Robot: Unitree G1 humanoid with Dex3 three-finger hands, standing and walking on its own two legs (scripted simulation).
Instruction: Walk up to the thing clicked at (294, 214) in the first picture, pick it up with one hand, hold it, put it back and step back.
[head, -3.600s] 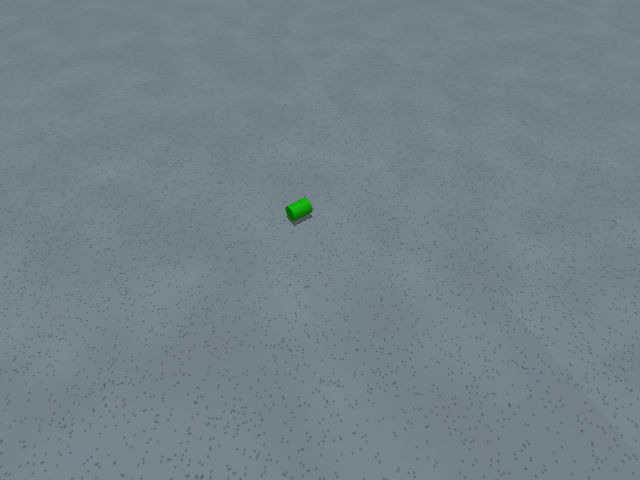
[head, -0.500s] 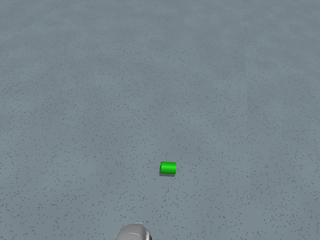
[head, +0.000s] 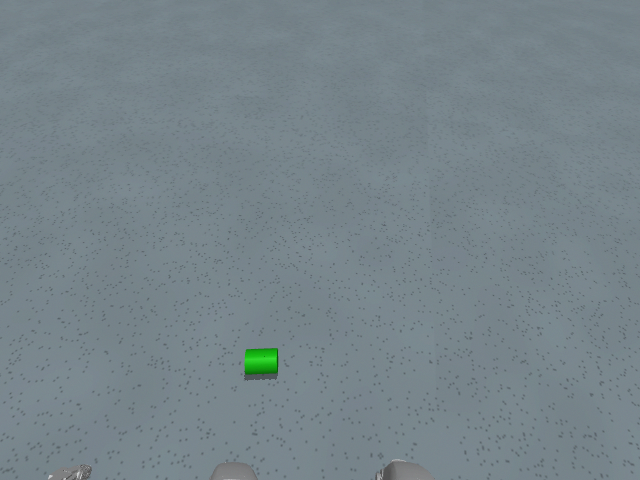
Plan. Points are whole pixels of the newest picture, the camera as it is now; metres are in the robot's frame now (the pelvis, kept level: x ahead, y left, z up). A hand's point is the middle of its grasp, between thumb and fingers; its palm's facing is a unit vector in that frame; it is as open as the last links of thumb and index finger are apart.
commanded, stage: walk up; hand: left
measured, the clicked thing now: (261, 361) +0.54 +0.19 -0.69
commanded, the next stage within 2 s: none
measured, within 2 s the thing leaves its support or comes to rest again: neither
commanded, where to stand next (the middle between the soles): +0.17 -0.08 m, yaw +5 degrees
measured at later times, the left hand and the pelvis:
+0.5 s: hand out of the picture +0.12 +0.15 -0.13, palm faces +0.00 -0.95 -0.30, open 7.4 cm; pelvis +0.09 -0.10 +0.03, yaw +4 degrees
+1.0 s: hand out of the picture +0.13 +0.19 -0.10, palm faces +0.08 -0.85 -0.53, open 7.4 cm; pelvis +0.11 -0.12 +0.02, yaw +7 degrees
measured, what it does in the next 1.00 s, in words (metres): steps to the right: left foot, then right foot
